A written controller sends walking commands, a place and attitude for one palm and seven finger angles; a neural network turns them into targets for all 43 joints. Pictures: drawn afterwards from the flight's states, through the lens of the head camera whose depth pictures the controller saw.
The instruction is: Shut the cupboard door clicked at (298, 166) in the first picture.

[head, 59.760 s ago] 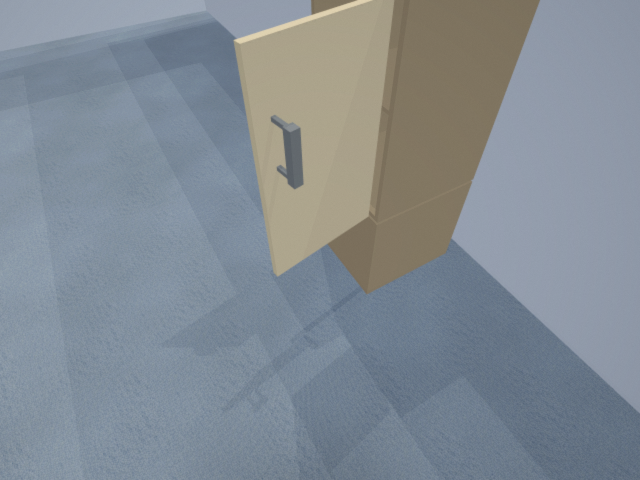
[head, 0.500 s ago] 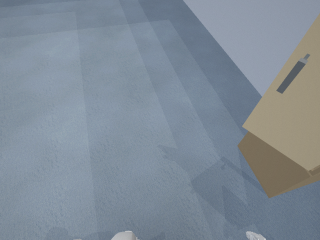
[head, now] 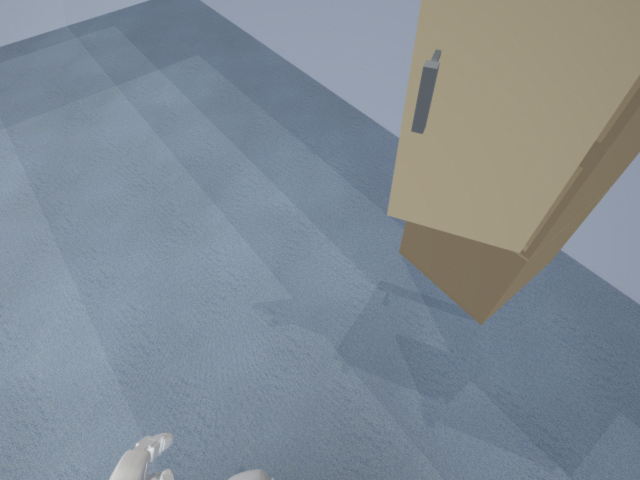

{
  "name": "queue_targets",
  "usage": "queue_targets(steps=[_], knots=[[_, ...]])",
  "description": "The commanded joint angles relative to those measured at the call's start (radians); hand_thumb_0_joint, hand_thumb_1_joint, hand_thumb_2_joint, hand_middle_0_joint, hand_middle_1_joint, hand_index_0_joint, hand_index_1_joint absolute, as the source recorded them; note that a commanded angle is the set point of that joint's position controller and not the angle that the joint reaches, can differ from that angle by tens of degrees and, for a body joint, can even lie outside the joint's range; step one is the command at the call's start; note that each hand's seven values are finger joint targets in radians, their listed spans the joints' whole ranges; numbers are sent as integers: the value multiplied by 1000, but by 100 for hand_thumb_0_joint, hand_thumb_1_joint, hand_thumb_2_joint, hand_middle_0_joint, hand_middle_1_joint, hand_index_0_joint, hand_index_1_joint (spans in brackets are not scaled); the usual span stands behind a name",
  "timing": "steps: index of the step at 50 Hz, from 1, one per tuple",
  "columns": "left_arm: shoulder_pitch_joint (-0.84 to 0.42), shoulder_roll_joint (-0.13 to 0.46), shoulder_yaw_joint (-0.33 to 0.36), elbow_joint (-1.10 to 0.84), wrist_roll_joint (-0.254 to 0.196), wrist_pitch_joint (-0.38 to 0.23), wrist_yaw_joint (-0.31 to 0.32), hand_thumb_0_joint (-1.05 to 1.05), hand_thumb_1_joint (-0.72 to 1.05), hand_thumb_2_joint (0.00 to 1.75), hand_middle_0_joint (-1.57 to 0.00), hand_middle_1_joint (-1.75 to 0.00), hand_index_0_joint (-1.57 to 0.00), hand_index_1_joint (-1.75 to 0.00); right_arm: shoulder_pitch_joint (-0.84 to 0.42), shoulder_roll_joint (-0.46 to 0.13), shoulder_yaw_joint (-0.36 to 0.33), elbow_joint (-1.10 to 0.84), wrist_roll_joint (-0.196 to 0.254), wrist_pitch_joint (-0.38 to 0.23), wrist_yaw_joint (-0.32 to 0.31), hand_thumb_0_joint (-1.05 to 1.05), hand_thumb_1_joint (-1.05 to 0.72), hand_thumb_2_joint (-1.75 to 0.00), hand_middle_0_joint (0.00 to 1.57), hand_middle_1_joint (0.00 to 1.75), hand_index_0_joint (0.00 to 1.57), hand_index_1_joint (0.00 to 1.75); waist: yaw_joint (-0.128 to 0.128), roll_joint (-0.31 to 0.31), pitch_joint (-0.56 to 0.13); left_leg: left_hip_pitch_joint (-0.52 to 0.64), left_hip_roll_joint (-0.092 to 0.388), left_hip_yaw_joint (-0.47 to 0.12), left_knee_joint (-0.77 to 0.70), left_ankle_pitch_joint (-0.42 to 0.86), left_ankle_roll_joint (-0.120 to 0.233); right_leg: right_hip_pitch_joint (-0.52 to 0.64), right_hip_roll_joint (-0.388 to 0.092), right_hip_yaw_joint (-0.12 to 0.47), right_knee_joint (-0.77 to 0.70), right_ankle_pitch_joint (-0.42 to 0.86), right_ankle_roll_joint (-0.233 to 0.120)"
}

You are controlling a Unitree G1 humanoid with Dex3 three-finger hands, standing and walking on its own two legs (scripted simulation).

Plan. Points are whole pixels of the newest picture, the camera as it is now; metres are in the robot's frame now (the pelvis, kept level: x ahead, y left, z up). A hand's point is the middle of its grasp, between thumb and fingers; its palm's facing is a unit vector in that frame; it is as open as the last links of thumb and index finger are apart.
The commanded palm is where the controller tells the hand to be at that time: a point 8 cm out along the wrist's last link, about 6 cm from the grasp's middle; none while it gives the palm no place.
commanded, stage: turn to face it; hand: left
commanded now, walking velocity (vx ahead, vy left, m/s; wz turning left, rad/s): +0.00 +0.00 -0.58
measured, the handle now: (427, 92) +0.72 -0.17 +0.06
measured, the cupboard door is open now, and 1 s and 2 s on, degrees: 29 29 29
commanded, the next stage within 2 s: take the last steps up to it in 0.54 s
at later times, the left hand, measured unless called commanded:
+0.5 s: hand (172, 476) +0.15 +0.23 -0.16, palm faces -0.20 -0.96 -0.19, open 7.4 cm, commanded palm none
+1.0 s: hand out of the picture +0.14 +0.16 -0.16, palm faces -0.33 -0.93 -0.17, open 7.4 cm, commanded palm none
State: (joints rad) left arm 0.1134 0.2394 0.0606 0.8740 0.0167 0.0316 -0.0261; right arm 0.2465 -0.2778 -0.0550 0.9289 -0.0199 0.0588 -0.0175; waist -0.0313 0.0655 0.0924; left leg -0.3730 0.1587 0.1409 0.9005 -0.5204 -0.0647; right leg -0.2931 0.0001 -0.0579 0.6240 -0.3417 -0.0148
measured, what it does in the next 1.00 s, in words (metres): steps on the spot, turning right: left foot, then right foot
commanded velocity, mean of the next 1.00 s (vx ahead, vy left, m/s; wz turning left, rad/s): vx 0.11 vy -0.05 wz -0.29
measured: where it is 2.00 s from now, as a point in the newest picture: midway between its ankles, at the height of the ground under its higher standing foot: (386, 467)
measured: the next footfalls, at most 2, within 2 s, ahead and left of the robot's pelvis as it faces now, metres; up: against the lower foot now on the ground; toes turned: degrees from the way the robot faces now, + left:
left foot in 0.34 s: +0.09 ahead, +0.13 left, +0.00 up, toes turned -7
right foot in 0.76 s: -0.02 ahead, -0.10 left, +0.00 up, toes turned -21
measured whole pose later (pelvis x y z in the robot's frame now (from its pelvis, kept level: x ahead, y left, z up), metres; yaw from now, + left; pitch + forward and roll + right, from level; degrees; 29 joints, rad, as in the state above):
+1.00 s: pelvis +0.06 +0.00 +0.02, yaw -20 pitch +1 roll -1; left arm 0.29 0.17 0.05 1.04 0.03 0.00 -0.01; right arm 0.28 -0.22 -0.05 0.99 -0.03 0.02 0.00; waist -0.03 0.01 0.02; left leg -0.48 0.09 0.10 0.85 -0.36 -0.05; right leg -0.08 0.02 -0.03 0.39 -0.32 -0.03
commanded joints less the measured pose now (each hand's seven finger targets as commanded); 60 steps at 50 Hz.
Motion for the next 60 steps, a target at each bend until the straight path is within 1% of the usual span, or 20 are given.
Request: queue_targets(steps=[1,3,12,15,17,18,21,25,32,35,36,38,41,44,49,52,53,54,55,60], knots=[[79,198,50,-47,-2,-14,39,0,90,90,-20,-30,-20,-30,-92,-89,-20,-124,5,-27,-9,0,-90,-90,20,30,20,30,51,-292,-123,-296,-30,-161,298,54,-24,230,-280,348,-266,567,-177],[45,181,41,-65,-1,-17,37,0,90,90,-20,-30,-20,-30,-49,-73,-15,-98,3,-25,-2,0,-90,-90,20,30,20,30,23,-217,-159,-215,-40,-129,240,123,-35,200,-227,259,-241,604,-154],[68,201,56,-50,13,-10,32,0,90,90,-20,-30,-20,-30,-70,-49,-12,-126,13,-36,-4,0,-90,-90,20,30,20,30,40,-222,-134,-71,-109,-111,-107,100,-17,120,-221,384,-241,449,-177],[27,182,52,-53,0,0,31,0,90,90,-20,-30,-20,-30,35,-55,-9,-90,14,-52,-14,0,-90,-90,20,30,20,30,-12,-210,-158,173,-127,-103,-427,305,-1,3,-151,363,-147,403,-94],[88,78,31,-67,-11,7,21,0,90,90,-20,-30,-20,-30,72,-203,-32,-91,-3,-66,-17,0,-90,-90,20,30,20,30,-2,232,-193,342,223,-448,-587,511,139,-210,59,146,155,-128,18],[70,99,33,-76,-2,10,20,0,90,90,-20,-30,-20,-30,74,-210,-30,-100,-11,-61,-23,0,-90,-90,20,30,20,30,-16,214,-162,266,312,-497,-612,527,224,-228,43,110,355,-285,32],[57,95,47,-35,6,17,6,0,90,90,-20,-30,-20,-30,-15,-129,-7,-111,-17,-65,-31,0,-90,-90,20,30,20,30,29,111,-83,167,190,-314,-595,611,211,-235,-11,117,547,-149,54],[56,62,32,-18,2,25,2,0,90,90,-20,-30,-20,-30,22,-109,-7,-73,-11,-67,-33,0,-90,-90,20,30,20,30,15,98,-143,284,152,-196,-553,734,207,-209,-17,67,422,-107,67],[17,31,12,-6,3,19,9,0,90,90,-20,-30,-20,-30,74,-121,-24,-4,-12,-54,-22,0,-90,-90,20,30,20,30,-11,127,-130,234,172,-190,-533,666,213,-43,-2,3,113,-113,39],[102,45,19,32,5,14,2,0,90,90,-20,-30,-20,-30,54,-137,-31,6,-8,-47,-19,0,-90,-90,20,30,20,30,26,77,-157,144,155,-166,-505,298,154,140,18,-32,-142,33,19],[138,79,29,45,10,10,1,0,90,90,-20,-30,-20,-30,43,-119,-32,4,-4,-46,-14,0,-90,-90,20,30,20,30,47,11,-133,30,115,-130,-456,125,117,243,-16,18,-247,16,-1],[230,220,54,71,17,-6,15,0,90,90,-20,-30,-20,-30,-65,-18,-3,-60,1,-50,1,0,-90,-90,20,30,20,30,123,-355,-55,-327,-105,16,-34,-151,23,341,-348,479,-483,-245,-185],[162,132,37,69,7,-33,32,0,90,90,-20,-30,-20,-30,-96,-60,-18,-47,-8,-54,6,0,-90,-90,20,30,20,30,65,-272,46,-380,-52,-128,195,42,30,206,-302,401,-471,-136,-232],[107,105,25,65,9,-56,30,0,90,90,-20,-30,-20,-30,-20,-18,-15,-16,-12,-57,21,0,-90,-90,20,30,20,30,7,-193,-2,-222,-47,-78,107,149,14,128,-226,218,-435,46,-197],[152,122,31,108,14,-59,21,0,90,90,-20,-30,-20,-30,-31,4,-11,-32,-9,-77,21,0,-90,-90,20,30,20,30,18,-200,-5,-101,-74,-30,-158,167,22,130,-214,218,-397,92,-195],[137,105,32,121,2,-52,16,0,90,90,-20,-30,-20,-30,121,-26,-15,21,-13,-100,6,0,-90,-90,20,30,20,30,-50,-116,-70,213,-103,-12,-406,300,29,30,-142,168,-190,119,-137],[157,51,24,108,-3,-48,9,0,90,90,-20,-30,-20,-30,235,-107,-30,56,-23,-111,-6,0,-90,-90,20,30,20,30,-86,78,-123,400,38,-222,-508,225,76,-112,-52,106,39,74,-86],[171,8,10,78,-6,-46,0,0,90,90,-20,-30,-20,-30,343,-212,-49,78,-37,-112,-17,0,-90,-90,20,30,20,30,-107,295,-167,526,315,-590,-638,132,187,-325,48,-6,336,-217,-27],[105,54,14,56,13,-40,-1,0,90,90,-20,-30,-20,-30,346,-212,-44,81,-30,-104,-26,0,-90,-90,20,30,20,30,-117,197,-144,439,368,-658,-695,40,230,-365,13,93,515,-236,-34],[95,15,21,86,19,-21,-22,0,90,90,-20,-30,-20,-30,150,-79,-6,45,-20,-122,-30,0,-90,-90,20,30,20,30,-3,53,-21,207,222,-272,-713,298,182,-324,-87,93,512,34,10]])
